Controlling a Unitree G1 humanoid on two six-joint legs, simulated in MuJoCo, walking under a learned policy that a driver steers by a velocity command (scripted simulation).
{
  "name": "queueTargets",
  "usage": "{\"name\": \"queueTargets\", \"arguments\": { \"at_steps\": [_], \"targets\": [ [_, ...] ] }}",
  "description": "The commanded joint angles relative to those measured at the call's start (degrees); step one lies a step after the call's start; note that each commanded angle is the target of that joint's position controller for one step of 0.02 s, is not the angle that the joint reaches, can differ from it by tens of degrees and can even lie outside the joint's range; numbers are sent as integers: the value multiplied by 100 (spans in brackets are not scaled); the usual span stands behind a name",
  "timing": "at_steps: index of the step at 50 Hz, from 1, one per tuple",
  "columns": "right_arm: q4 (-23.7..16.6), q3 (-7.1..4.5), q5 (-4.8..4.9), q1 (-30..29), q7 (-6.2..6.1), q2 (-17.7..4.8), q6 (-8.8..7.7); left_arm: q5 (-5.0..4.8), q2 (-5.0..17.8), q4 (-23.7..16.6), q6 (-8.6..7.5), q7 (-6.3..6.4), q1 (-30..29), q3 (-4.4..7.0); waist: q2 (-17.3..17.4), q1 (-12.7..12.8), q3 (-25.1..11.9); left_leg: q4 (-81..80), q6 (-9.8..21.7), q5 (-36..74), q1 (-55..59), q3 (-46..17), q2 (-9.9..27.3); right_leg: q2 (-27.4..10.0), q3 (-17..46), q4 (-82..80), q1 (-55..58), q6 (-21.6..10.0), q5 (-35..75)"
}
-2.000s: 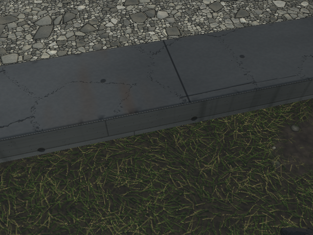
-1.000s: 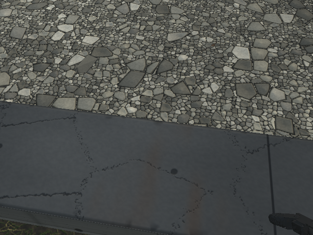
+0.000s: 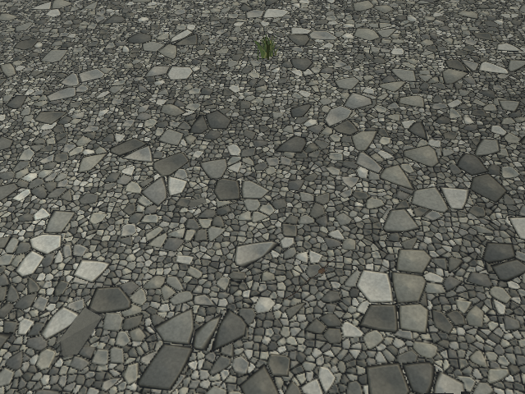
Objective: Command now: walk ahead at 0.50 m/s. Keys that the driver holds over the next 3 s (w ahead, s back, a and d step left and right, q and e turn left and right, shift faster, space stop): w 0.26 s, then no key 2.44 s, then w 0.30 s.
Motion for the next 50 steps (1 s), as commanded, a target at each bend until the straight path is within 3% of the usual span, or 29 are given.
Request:
{"name": "queueTargets", "arguments": {
  "at_steps": [1, 6, 8, 10, 11, 12, 13, 14, 15, 16, 17, 18, 19, 20, 22, 25, 27, 30, 33, 34, 35, 36, 37, 38, 39, 41, 46, 50],
  "targets": [
    [-321, -153, 82, -770, 58, -361, -51, -50, 1062, -196, -64, 135, 175, 232, -558, 93, 511, -1413, -187, 290, 151, 340, 143, -1387, 926, -1179, 373, -610, 1426],
    [-423, -210, 111, -1344, 162, -361, -101, -111, 1091, -167, 123, 125, 397, 314, -614, 293, 910, -2729, -175, -221, 91, 402, 117, -1753, 935, -1075, 1531, -697, 1287],
    [-463, -207, 104, -1471, 206, -343, -151, -100, 1161, -166, 174, 113, 379, 353, -683, 283, 1054, -3130, -88, -488, 500, 527, 11, -1752, 825, -899, 1594, -660, 1825],
    [-410, -292, 70, -1204, 224, -555, -200, -108, 1362, -183, 201, 101, 278, 427, -924, 67, 865, -3387, 80, -754, 1370, 685, -253, -1725, 728, -366, 1653, -572, 3653],
    [-301, -376, 41, -798, 211, -730, -213, -116, 1457, -191, 225, 106, 207, 464, -1053, -169, 605, -3492, 189, -859, 1981, 793, -428, -1680, 683, 107, 1706, -503, 4629],
    [-38, -517, 39, 47, 173, -969, -217, -101, 1501, -228, 270, 103, 43, 478, -1039, -614, 144, -3638, 356, -713, 3073, 912, -582, -1474, 505, 1002, 1504, -368, 5195],
    [222, -663, 23, 1052, 89, -1285, -204, -61, 1422, -340, 258, 120, -46, 449, -1030, -1022, -525, -3198, 571, -540, 4898, 475, -192, -1331, 488, 2098, 343, -209, 4661],
    [368, -796, -208, 1962, 0, -1836, -163, -33, 859, -607, 160, 74, 165, 290, 65, -1095, -1561, -3098, 1376, -465, 7355, -1776, 1355, -499, 322, 4355, -1959, 213, 2591],
    [395, -709, -182, 1852, -53, -1643, -132, -41, 547, -526, 19, 59, 360, 168, 1030, -885, -2211, -3996, 1940, 338, 7575, -3693, 2284, 263, 1043, 5903, -2763, 396, -1903],
    [297, -591, -139, 1443, -84, -1227, -122, -189, 1202, -627, -87, 28, -110, 373, 657, -904, -1568, -3968, 1616, 1128, 6777, -2779, 1938, -91, 1648, 6420, -3013, 325, -1875],
    [231, -516, -132, 1047, -97, -985, -135, -277, 1316, -753, -130, 36, -524, 410, 454, -710, -936, -3905, 1372, 2164, 5940, -1641, 1673, -351, 1480, 6285, -3035, 293, -1560],
    [258, -477, -111, 811, -65, -843, -176, -220, 1236, -785, -116, 78, -704, 419, 85, -512, -547, -4091, 1168, 2393, 5240, -1069, 1378, -511, 1324, 5848, -2957, 303, -1243],
    [269, -422, -110, 671, -53, -681, -220, -171, 1231, -800, -49, 117, -752, 469, 100, -334, -306, -4305, 995, 2393, 4699, -695, 1159, -639, 1248, 5526, -2714, 296, -991],
    [303, -402, -146, 611, -48, -652, -254, -162, 1077, -762, 27, 135, -632, 452, 199, -194, -219, -4458, 959, 2449, 4351, -503, 1058, -684, 1178, 5330, -2461, 305, -848],
    [423, -407, -163, 610, -52, -742, -299, -102, 809, -773, 164, 161, -529, 417, 170, -16, -130, -4643, 1052, 2831, 3875, -256, 1000, -702, 1063, 4789, -2228, 410, -647],
    [511, -463, -167, 477, -146, -983, -249, -41, 724, -958, 231, 160, -1031, 355, 192, -10, -17, -4672, 938, 2842, 3486, 225, 740, -703, 902, 3227, -1945, 549, 126],
    [633, -507, -158, 723, -164, -1133, -197, -13, 785, -989, 258, 129, -1365, 349, 269, -205, -145, -4671, 879, 2604, 3561, 297, 691, -570, 794, 2557, -1648, 553, 810],
    [813, -496, -105, 855, -166, -1081, -131, -28, 961, -1060, 323, 116, -1711, 388, 266, -304, -98, -4551, 832, 1939, 3807, 120, 825, -524, 910, 2005, -1521, 474, 1032],
    [908, -474, -4, 733, -195, -973, -57, 63, 1070, -1049, 303, 106, -1749, 452, 157, -155, -19, -4006, 579, 891, 3847, 1, 719, -412, 852, 1070, -1062, 244, 1328],
    [990, -442, -24, 950, -209, -846, -53, 106, 1231, -1013, 289, 132, -1698, 506, -41, -166, -49, -3727, 324, 288, 3794, 8, 468, -534, 1005, 654, -651, 123, 2185],
    [1020, -408, -159, 1281, -224, -717, -77, 137, 1561, -1036, 290, 187, -1689, 568, -491, -404, -255, -3378, 55, -695, 3540, 177, 114, -1044, 1443, 885, -60, -50, 3870],
    [1235, -356, -204, 2056, -255, -419, -72, 119, 1480, -1031, 344, 233, -1853, 532, -1190, -814, -550, -3280, -234, -2146, 3069, 311, -163, -1500, 1845, 1127, 537, -628, 4227],
    [1266, -355, -191, 1850, -325, -499, 2, 33, 1053, -988, 391, 205, -1869, 462, -1182, -589, -527, -3266, -394, -2471, 3109, 345, -190, -1499, 2014, 1029, 329, -827, 3484],
    [1225, -390, -147, 1604, -369, -645, 96, -12, 933, -953, 424, 176, -1963, 440, -1061, -559, -388, -3378, -420, -2359, 3158, 318, -177, -1341, 2001, 921, 55, -725, 2653],
    [1253, -414, -108, 1453, -411, -713, 195, -18, 949, -955, 450, 156, -2111, 447, -909, -546, -278, -3491, -405, -2186, 3307, 319, -175, -1151, 1871, 892, -192, -558, 2138],
    [1315, -442, -131, 1384, -444, -795, 335, -38, 1019, -941, 419, 129, -2273, 469, -717, -538, -90, -3653, -369, -1940, 3533, 303, -141, -901, 1574, 921, -527, -312, 1852],
    [1543, -444, -102, 1383, -437, -700, 333, -52, 988, -652, 371, 144, -2153, 500, -392, -446, -273, -3629, -363, -1144, 3827, 285, -64, -700, 1276, 1273, -204, -290, 2858],
    [1706, -434, -97, 1385, -439, -601, 357, -59, 958, -507, 452, 178, -2223, 515, -270, -434, -110, -3644, -381, -1241, 3781, 324, -69, -643, 1216, 1261, -215, -314, 2582]
  ]
}}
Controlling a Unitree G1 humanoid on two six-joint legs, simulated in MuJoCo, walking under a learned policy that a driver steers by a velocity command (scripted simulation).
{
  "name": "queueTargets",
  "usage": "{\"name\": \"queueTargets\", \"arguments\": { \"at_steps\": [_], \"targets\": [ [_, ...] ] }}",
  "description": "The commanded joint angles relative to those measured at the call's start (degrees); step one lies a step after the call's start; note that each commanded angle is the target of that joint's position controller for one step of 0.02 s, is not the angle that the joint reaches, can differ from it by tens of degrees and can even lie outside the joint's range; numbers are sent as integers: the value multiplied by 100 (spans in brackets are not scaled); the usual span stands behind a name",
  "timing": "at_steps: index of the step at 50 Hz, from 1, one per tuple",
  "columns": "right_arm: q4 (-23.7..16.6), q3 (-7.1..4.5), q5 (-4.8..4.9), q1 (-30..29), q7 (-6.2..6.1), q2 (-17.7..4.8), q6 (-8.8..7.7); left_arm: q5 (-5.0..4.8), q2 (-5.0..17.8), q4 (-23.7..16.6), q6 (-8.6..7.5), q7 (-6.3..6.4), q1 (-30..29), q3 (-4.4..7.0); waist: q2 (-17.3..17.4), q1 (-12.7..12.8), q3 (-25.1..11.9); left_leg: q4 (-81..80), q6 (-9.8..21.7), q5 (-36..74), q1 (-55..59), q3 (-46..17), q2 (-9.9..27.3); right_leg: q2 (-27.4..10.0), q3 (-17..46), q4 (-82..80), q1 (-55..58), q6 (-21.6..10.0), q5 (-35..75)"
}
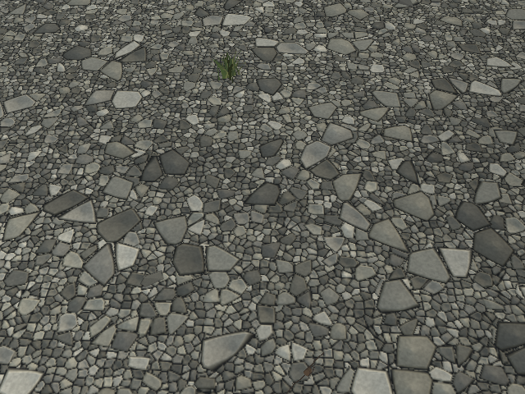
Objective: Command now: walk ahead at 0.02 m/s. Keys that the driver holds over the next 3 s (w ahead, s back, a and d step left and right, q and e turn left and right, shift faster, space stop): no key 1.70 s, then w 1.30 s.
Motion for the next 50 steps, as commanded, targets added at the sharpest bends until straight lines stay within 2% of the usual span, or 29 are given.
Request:
{"name": "queueTargets", "arguments": {
  "at_steps": [1, 10, 20, 32, 50],
  "targets": [
    [38, -89, 3, 453, -21, -450, -4, -10, 649, -156, -1, 41, -113, 148, -28, -20, -503, -348, 69, 1383, -560, -156, 198, -502, 562, -198, 1215, -488, 2252],
    [320, -39, -8, 627, -46, -334, -61, -7, 589, 99, 141, 112, -184, 162, -21, 30, -89, -552, 100, 746, -869, -132, 221, -347, 460, -405, 1172, -329, 1122],
    [504, 16, -12, 922, -57, -171, -148, -3, 538, 343, 197, 140, -124, 141, 8, 71, 141, -730, 122, 354, -1074, -131, 232, -271, 427, -558, 1185, -236, 577],
    [586, 43, -3, 1237, -55, -47, -190, -13, 492, 546, 199, 155, 48, 94, 49, 79, 208, -798, 142, 380, -1082, -123, 222, -244, 425, -609, 1155, -217, 533],
    [569, 54, 11, 1516, -40, 8, -211, -33, 471, 681, 198, 172, 240, 45, 59, 85, 190, -797, 148, 724, -1025, -117, 211, -236, 415, -531, 1201, -229, 892]
  ]
}}
Over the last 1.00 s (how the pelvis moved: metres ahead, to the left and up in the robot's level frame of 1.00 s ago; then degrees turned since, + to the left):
0.39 0.03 -0.02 0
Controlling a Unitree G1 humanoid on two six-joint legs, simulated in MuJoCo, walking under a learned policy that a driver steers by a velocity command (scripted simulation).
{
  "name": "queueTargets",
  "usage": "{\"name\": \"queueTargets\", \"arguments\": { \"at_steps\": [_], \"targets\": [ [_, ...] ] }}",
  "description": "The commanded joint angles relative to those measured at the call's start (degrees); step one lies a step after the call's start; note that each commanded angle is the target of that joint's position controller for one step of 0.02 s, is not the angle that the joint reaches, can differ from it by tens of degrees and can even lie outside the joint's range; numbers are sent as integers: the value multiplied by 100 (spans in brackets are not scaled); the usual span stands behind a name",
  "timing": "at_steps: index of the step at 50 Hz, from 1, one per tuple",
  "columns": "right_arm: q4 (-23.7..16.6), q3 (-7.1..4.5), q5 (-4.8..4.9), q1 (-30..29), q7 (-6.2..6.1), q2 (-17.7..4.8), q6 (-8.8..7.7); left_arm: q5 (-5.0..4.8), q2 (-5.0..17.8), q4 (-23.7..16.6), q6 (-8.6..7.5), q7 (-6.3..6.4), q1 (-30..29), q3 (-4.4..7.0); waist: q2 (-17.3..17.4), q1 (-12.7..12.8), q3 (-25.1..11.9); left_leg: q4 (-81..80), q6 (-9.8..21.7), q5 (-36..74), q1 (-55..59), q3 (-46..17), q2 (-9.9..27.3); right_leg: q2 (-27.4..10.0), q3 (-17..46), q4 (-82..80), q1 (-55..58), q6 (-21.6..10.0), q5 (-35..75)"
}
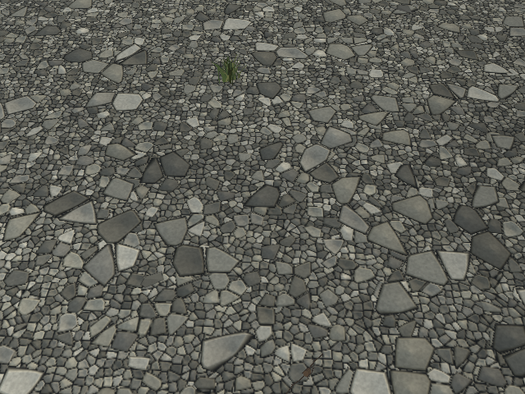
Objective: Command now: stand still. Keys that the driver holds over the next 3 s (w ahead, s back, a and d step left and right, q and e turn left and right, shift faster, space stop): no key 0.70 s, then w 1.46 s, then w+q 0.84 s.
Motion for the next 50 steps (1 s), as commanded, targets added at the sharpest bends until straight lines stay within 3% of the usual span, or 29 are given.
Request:
{"name": "queueTargets", "arguments": {
  "at_steps": [1, 35, 36, 37, 39, 40, 41, 43, 45, 46, 47, 48, 49, 50],
  "targets": [
    [1, -66, 2, 657, -10, -443, -13, -2, 539, -165, -40, 17, 1, 70, 87, -2, 96, -703, 95, 654, -1179, -197, 208, -262, 328, -265, 997, -290, 701],
    [-88, -56, 7, 950, 2, -390, -33, -19, 522, -106, -35, 40, 187, 43, 105, 0, 150, -718, 114, 796, -1165, -208, 196, -266, 303, -194, 993, -256, 834],
    [-38, -54, 14, 1067, -2, -363, -26, -18, 474, -56, -29, 40, 281, 32, 134, -13, 42, -786, 156, 228, -1118, -194, 174, -183, 209, -163, 1023, -248, 213],
    [-40, -86, 41, 1087, -15, -449, -13, -41, 492, -44, -22, 41, 305, 46, 236, -20, 158, -881, 275, -585, -1203, -295, 206, -30, 52, -5, 861, -230, -683],
    [-195, -191, 102, 1033, -56, -772, -21, -75, 545, -142, -92, 9, 85, 86, 641, -149, 614, -1292, 735, -2165, -1199, -1041, 696, 246, -292, 664, -98, -185, -1965],
    [-249, -269, 144, 1047, -63, -1004, -65, -103, 492, -286, -188, -40, -198, 74, 941, -246, 911, -1664, 1030, -2523, -1020, -1739, 1272, 210, -445, 1159, -701, -190, -1651],
    [-306, -341, 159, 935, -67, -1174, -125, -115, 456, -399, -293, -105, -385, 57, 1074, -264, 1175, -1874, 1272, -2403, -862, -2230, 1786, -64, -322, 1631, -1258, -246, -1377],
    [-327, -349, 108, 993, -30, -1052, -243, -152, 486, -554, -464, -207, -587, 65, 894, -305, 1360, -1782, 1395, -1389, -179, -2354, 2053, -424, -101, 2158, -2200, -322, -1766],
    [-368, -340, 157, 934, 41, -983, -266, -216, 484, -655, -596, -291, -603, 62, 722, -243, 1276, -1527, 1186, -533, 136, -1851, 1825, -502, -177, 1573, -2091, -343, -1809],
    [-407, -338, 171, 834, 73, -1009, -250, -217, 453, -605, -633, -325, -430, 72, 662, -134, 1140, -1380, 1065, -268, -142, -1501, 1608, -346, -417, 1131, -1401, -326, -1558],
    [-468, -335, 176, 626, 108, -1079, -227, -213, 408, -406, -647, -349, 117, 105, 648, 165, 910, -1049, 933, 265, -762, -1101, 1339, -49, -747, 678, -174, -311, -977],
    [-511, -333, 146, 590, 132, -1144, -232, -193, 554, -132, -631, -345, 861, 221, 620, 457, 513, -463, 835, 1502, -1247, -831, 1071, 348, -992, 585, 1075, -305, -522],
    [-569, -311, 144, 403, 151, -1155, -257, -196, 819, 61, -615, -325, 1717, 363, 350, 914, 51, 778, 587, 2596, -1654, -392, 747, 149, -553, 360, 2107, -482, -411],
    [-851, -212, 115, 156, 151, -817, -322, -138, 1475, 101, -608, -260, 2573, 514, -1100, 1156, -395, 3130, 68, 1840, -2917, 229, 0, -1358, 2052, -797, 3047, -1165, -1295]
  ]
}}
Over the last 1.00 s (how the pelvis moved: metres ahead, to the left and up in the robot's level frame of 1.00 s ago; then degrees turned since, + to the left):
-0.01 0.01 0.00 -1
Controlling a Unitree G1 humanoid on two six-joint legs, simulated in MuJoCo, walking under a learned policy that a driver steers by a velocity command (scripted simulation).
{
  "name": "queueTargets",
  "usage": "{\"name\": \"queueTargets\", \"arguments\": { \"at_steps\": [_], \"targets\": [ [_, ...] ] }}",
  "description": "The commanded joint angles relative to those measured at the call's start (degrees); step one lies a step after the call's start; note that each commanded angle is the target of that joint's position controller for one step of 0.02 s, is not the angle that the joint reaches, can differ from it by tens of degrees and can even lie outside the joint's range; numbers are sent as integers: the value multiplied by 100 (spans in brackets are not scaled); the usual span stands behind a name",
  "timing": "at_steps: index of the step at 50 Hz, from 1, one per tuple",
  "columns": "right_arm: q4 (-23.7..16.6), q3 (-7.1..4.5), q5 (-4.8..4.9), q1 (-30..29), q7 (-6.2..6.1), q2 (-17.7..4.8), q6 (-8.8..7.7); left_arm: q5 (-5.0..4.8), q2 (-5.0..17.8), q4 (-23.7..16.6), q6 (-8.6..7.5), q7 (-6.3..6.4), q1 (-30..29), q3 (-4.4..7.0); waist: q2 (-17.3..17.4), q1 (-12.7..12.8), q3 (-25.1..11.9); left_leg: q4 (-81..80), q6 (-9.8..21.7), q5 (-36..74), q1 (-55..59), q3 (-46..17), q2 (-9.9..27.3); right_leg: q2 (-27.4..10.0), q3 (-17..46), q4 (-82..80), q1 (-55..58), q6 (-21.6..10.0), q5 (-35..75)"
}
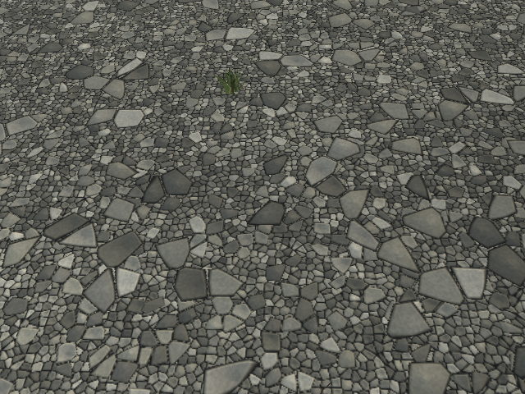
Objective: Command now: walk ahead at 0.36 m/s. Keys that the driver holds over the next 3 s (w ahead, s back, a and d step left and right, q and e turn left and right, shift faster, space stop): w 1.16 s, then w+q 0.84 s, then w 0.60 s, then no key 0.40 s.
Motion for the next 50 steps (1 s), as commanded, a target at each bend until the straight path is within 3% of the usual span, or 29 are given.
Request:
{"name": "queueTargets", "arguments": {
  "at_steps": [1, 2, 3, 4, 5, 6, 8, 13, 17, 20, 22, 23, 24, 25, 26, 27, 28, 29, 30, 31, 32, 34, 36, 39, 43, 47, 50],
  "targets": [
    [-739, 90, 37, -534, 41, -7, -288, 167, 1157, 409, -77, 8, 2539, 226, -1988, 1014, -814, 3859, 173, -29, -3713, -508, -755, -2175, 4941, -2748, 3464, -1436, -724],
    [-826, 23, 209, -733, 89, -217, -366, 167, 881, 261, -151, 12, 1888, 100, -1371, 695, -277, 4554, 364, 206, -4235, -887, -368, -2271, 4608, -2731, 2975, -1327, -1191],
    [-901, -6, 226, -971, 129, -393, -398, 136, 601, 79, -169, -16, 1328, -1, -933, 521, 126, 4575, 536, 765, -4309, -754, -33, -2047, 3678, -2691, 2414, -1067, -1059],
    [-899, -49, 167, -1032, 111, -419, -408, 152, 505, -25, -163, -59, 947, -70, -581, 328, 294, 4263, 615, 1308, -4186, -645, 212, -1797, 2957, -2800, 1964, -866, -693],
    [-876, -120, 83, -1010, 83, -493, -362, 185, 417, -80, -158, -87, 793, -122, -507, 191, 425, 3916, 639, 1612, -3899, -538, 380, -1480, 2272, -2909, 1571, -687, -200],
    [-841, -149, 81, -887, 95, -477, -291, 224, 383, -61, -143, -81, 828, -148, -713, 92, 429, 3704, 612, 1755, -3586, -489, 456, -1307, 1873, -2979, 1309, -638, 132],
    [-867, -169, 73, -982, 124, -420, -186, 227, 378, 21, -126, -21, 1125, -182, -680, 59, 515, 3429, 490, 1896, -3657, -316, 496, -1121, 1381, -3071, 1261, -661, 837],
    [-1435, -90, 4, -2394, 153, -289, -193, 254, 678, -77, -67, 148, 1391, -164, -519, 274, 662, 1583, 171, 2783, -4213, -177, 497, -1145, 1025, -3224, 1457, -751, 1558],
    [-1688, -14, 48, -3193, 283, -318, -256, 152, 831, -109, -37, 203, 1695, -90, -596, 460, 747, 336, 179, 3197, -3916, 9, 243, -1235, 796, -3243, 1763, -716, 1485],
    [-1846, -5, 64, -3452, 391, -398, -296, 99, 843, -73, 19, 205, 1824, -37, -651, 416, 769, -172, 384, 2975, -3789, -4, 129, -1454, 720, -2966, 2327, -636, 1821],
    [-1830, -96, 73, -3116, 438, -626, -329, 116, 928, -98, 65, 195, 1724, 5, -847, 125, 458, -324, 589, 2617, -3090, 131, -113, -1511, 627, -2401, 2607, -521, 3213],
    [-1692, -199, 75, -2552, 432, -829, -335, 151, 1005, -130, 101, 181, 1613, 28, -963, -207, 45, -294, 724, 2491, -2293, 293, -343, -1433, 502, -1683, 2632, -439, 4295],
    [-1363, -350, 85, -1482, 406, -1088, -314, 179, 939, -173, 144, 174, 1524, -2, -965, -728, -568, -286, 890, 2446, -911, 414, -552, -1152, 275, -437, 2250, -269, 4807],
    [-1137, -483, 18, -448, 337, -1568, -285, 258, 718, -332, 143, 153, 1556, -103, -334, -1023, -1389, -174, 1249, 2238, 968, -877, 507, -810, 101, 1504, 835, -55, 3216],
    [-970, -522, -86, -118, 388, -1916, -287, 179, -243, -364, -3, 79, 2366, -350, 1379, -456, -2409, -1301, 2186, 566, 2606, -4070, 1860, 397, 562, 3538, -1133, 227, -1163],
    [-1014, -361, -74, -290, 391, -1351, -313, 0, 358, -364, -186, 48, 1884, -216, 921, -633, -2250, -1934, 1952, 314, 2483, -4646, 1775, 235, 1397, 4276, -1755, 91, -1508],
    [-1067, -287, -44, -833, 371, -1104, -342, -122, 681, -600, -276, 42, 1257, -130, 699, -531, -1340, -1897, 1653, 814, 1760, -3675, 1642, -68, 1224, 4440, -2239, -12, -1118],
    [-1200, -216, -53, -1389, 365, -932, -364, -76, 761, -703, -312, 95, 902, -120, 45, -350, -932, -1970, 1510, 1657, 820, -2871, 1475, -410, 1105, 4174, -2018, -58, -543],
    [-1216, -168, -121, -1729, 388, -762, -386, 37, 768, -721, -273, 150, 724, -52, -243, -136, -583, -2131, 1385, 2251, -47, -2243, 1240, -642, 1038, 3801, -1692, -85, -162],
    [-1182, -138, -189, -1838, 401, -677, -416, 62, 649, -693, -179, 157, 962, -38, 18, 106, -570, -2265, 1406, 2477, -509, -1915, 1137, -816, 1107, 3605, -1285, -99, 33],
    [-1120, -118, -182, -1822, 418, -576, -425, 68, 536, -647, -88, 159, 1104, -39, 37, 192, -478, -2426, 1442, 2533, -740, -1697, 1025, -868, 1102, 3422, -1119, -95, 59],
    [-994, -126, -139, -1663, 372, -655, -437, 61, 448, -682, 26, 172, 1028, -27, 16, 281, -214, -2710, 1489, 2503, -1035, -1304, 910, -936, 1011, 2972, -1201, -42, 156],
    [-929, -160, -142, -1460, 282, -840, -428, 125, 516, -856, 68, 182, 534, 1, -85, 215, 34, -2892, 1520, 2621, -999, -1121, 922, -986, 968, 2396, -1693, 92, 662],
    [-853, -169, -117, -1148, 174, -913, -364, 182, 507, -1050, 44, 150, -83, 23, -107, 61, 163, -2975, 1422, 2701, -684, -876, 844, -931, 898, 1359, -2135, 229, 1574],
    [-752, -173, -53, -801, 116, -980, -324, 141, 398, -1247, -18, 69, -878, -28, -39, -199, 307, -2987, 1231, 2736, -462, -464, 683, -645, 601, 71, -1881, 256, 2368],
    [-558, -206, -23, -437, 106, -1014, -232, 92, 400, -1469, -60, -53, -1450, -75, -8, -377, 490, -2701, 1208, 2859, 294, -428, 932, -520, 560, -535, -2031, 173, 2092],
    [-514, -265, 1, -490, 75, -1107, -149, 74, 541, -1574, -119, -148, -1431, -48, 105, -220, 421, -2289, 1094, 3487, 764, -480, 1165, -412, 529, -815, -1782, -35, 1479]
  ]
}}
Over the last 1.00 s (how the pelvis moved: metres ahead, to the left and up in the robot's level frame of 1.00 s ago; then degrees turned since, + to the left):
0.08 -0.03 -0.02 1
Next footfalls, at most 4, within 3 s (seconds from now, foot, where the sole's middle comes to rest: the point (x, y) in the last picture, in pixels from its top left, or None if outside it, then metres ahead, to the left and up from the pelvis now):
0.48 left None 0.44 0.14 -0.76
1.06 right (318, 300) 0.76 -0.10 -0.76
1.64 left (230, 220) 1.06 0.16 -0.76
2.14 right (255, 148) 1.39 0.08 -0.76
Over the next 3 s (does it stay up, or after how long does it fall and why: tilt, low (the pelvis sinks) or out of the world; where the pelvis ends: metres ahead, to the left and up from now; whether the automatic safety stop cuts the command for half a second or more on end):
stays up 1.50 0.32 0.02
